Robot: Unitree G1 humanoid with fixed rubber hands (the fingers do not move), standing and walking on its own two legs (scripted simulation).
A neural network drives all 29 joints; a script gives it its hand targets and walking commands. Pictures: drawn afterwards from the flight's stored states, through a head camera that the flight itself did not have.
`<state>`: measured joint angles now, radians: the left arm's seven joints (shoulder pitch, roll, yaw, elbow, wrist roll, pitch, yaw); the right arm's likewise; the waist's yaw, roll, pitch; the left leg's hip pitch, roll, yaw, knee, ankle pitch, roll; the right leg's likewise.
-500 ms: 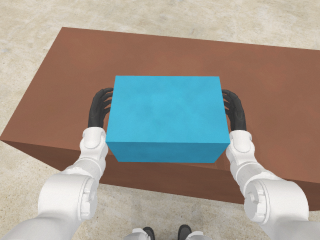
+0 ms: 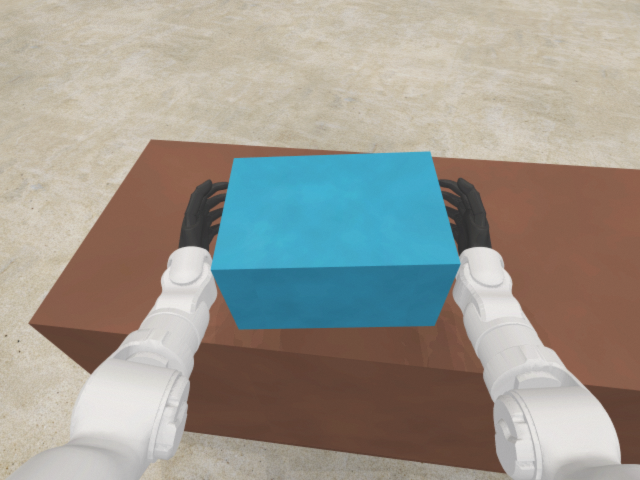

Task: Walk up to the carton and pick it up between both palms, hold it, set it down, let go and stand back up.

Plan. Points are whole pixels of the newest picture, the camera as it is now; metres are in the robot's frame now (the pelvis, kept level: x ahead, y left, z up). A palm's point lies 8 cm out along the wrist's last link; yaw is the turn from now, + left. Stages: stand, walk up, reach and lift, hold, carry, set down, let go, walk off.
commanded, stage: reach and lift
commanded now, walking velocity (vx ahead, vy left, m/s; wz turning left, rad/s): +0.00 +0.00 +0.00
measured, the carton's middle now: (333, 241) +0.42 -0.02 +0.06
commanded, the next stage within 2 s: hold in 1.66 s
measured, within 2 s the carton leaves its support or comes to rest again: neither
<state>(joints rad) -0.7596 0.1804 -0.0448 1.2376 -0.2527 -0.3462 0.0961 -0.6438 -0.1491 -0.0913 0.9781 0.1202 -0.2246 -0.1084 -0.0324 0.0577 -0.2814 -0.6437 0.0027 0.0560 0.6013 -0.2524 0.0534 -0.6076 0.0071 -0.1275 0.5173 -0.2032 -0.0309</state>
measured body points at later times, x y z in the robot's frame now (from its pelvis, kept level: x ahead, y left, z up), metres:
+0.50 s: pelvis +0.00 -0.01 +0.02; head -0.01 +0.00 +0.47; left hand +0.40 +0.17 +0.13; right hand +0.39 -0.19 +0.12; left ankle +0.01 +0.08 -0.73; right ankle +0.02 -0.10 -0.73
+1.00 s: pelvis +0.01 -0.01 +0.02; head -0.02 +0.01 +0.47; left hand +0.38 +0.17 +0.16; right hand +0.37 -0.19 +0.15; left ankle +0.01 +0.08 -0.73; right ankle +0.02 -0.10 -0.73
